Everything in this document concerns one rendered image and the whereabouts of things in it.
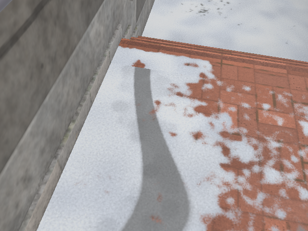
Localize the stairs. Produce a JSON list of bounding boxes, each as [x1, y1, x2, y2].
[[130, 36, 308, 67]]

